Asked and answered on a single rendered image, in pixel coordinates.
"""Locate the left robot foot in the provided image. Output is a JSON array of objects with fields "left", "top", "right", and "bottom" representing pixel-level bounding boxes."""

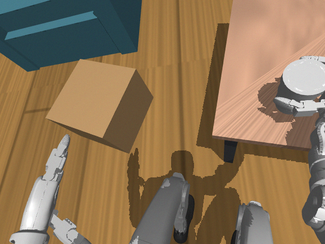
[{"left": 174, "top": 194, "right": 194, "bottom": 243}]

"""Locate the coffee table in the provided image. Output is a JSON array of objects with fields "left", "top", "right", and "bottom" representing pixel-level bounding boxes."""
[{"left": 212, "top": 0, "right": 325, "bottom": 163}]

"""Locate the armchair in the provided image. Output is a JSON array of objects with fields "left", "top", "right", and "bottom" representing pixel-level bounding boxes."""
[{"left": 0, "top": 0, "right": 142, "bottom": 72}]

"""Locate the left robot hand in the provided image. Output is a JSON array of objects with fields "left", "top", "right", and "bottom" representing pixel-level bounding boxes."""
[{"left": 20, "top": 134, "right": 92, "bottom": 244}]

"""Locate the left robot arm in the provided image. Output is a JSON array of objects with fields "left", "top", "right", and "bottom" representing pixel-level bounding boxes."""
[{"left": 9, "top": 230, "right": 50, "bottom": 244}]

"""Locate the right robot hand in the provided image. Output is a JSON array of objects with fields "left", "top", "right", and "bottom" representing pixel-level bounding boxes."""
[{"left": 273, "top": 56, "right": 325, "bottom": 117}]

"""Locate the right robot arm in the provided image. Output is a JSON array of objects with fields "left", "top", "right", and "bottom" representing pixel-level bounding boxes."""
[{"left": 302, "top": 113, "right": 325, "bottom": 244}]

